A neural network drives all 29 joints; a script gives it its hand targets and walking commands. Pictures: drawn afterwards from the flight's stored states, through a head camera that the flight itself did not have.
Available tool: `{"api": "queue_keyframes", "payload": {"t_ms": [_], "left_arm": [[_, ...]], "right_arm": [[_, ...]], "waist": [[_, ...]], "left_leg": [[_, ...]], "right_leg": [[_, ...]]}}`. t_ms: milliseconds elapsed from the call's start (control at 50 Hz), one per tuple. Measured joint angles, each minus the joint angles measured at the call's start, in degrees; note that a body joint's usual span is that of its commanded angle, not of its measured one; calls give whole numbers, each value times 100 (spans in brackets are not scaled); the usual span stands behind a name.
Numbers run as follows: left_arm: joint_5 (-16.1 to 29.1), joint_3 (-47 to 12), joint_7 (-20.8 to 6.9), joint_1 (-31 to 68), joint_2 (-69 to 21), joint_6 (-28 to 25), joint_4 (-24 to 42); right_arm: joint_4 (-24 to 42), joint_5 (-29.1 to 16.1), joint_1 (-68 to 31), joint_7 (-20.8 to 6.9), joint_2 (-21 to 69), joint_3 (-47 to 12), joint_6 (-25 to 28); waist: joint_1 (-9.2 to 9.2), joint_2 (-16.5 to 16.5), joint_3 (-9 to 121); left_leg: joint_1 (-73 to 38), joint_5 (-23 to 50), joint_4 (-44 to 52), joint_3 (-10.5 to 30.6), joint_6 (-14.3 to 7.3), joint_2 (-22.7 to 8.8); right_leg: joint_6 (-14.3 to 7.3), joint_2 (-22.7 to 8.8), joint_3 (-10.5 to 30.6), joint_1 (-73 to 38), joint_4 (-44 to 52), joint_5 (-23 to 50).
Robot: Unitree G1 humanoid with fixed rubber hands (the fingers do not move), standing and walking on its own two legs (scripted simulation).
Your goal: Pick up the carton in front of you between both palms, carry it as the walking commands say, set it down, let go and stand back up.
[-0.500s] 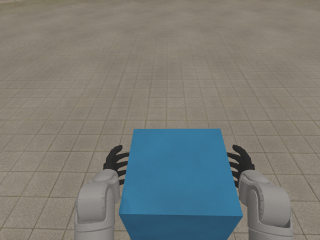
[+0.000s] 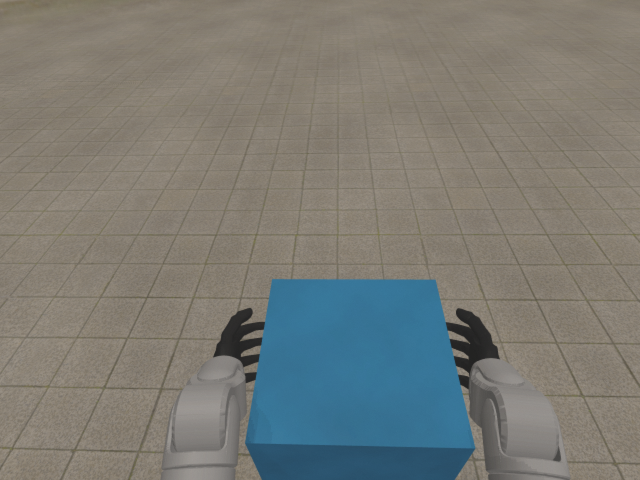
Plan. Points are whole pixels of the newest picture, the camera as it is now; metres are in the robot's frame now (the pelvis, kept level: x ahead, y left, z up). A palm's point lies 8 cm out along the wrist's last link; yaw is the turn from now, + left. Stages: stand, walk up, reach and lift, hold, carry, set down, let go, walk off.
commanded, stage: carry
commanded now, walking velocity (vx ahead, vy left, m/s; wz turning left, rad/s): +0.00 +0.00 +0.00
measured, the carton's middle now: (352, 398) +0.27 +0.00 -0.02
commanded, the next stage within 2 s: hold in 1.46 s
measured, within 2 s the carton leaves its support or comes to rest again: neither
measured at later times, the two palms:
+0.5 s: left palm (227, 383) +0.25 +0.15 +0.05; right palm (483, 387) +0.25 -0.15 +0.05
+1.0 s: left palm (217, 395) +0.24 +0.16 +0.05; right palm (479, 399) +0.24 -0.14 +0.05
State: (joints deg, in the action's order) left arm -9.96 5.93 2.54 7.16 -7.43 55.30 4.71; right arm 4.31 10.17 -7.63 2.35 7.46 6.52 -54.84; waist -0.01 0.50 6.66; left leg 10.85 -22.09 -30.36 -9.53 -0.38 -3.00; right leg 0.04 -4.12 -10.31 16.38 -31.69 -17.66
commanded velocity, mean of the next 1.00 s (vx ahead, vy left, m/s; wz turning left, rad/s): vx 0.00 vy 0.00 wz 0.00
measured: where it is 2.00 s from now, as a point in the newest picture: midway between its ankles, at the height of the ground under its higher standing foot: outside the picture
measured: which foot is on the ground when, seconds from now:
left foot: down 0.00-1.00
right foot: down 0.00-1.00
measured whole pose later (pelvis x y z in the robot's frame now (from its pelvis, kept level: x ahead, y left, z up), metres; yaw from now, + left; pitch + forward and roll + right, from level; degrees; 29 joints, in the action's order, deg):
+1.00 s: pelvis -0.05 +0.01 +0.00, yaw +0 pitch +2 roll +0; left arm -14.0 10.7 0.8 13.2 -8.3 42.4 -10.2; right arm -10.6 14.2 -13.5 0.7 8.4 11.2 -41.8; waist 0.0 0.1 5.7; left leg 14.4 -17.4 -29.9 -10.3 -2.0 -2.3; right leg 0.2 -4.9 -9.8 19.0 -28.7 -11.2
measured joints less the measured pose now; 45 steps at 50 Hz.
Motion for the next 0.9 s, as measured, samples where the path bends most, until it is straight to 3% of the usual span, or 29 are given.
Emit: {"api": "queue_keyframes", "payload": {"t_ms": [280, 360, 480, 900], "left_arm": [[-514, 618, -219, 734, -115, -1476, -1868], [-501, 647, -219, 775, -126, -1612, -1823], [-391, 499, -181, 634, -95, -1412, -1492], [-403, 475, -179, 602, -88, -1295, -1489]], "right_arm": [[-1848, 523, -720, -207, 119, 616, 1473], [-1804, 507, -763, -207, 130, 644, 1607], [-1476, 386, -619, -157, 97, 491, 1411], [-1484, 397, -588, -160, 90, 467, 1303]], "waist": [[4, -33, -98], [11, -36, -153], [13, -28, -126], [3, -36, -92]], "left_leg": [[88, 316, 133, -37, -48, 23], [157, 373, 133, -38, -63, 30], [234, 397, 100, -37, -77, 31], [343, 460, 51, -67, -142, 61]], "right_leg": [[-39, -8, 10, 50, 230, 373], [-44, -16, 9, 105, 258, 446], [-42, -25, 7, 162, 263, 492], [-2, -68, 37, 244, 289, 619]]}}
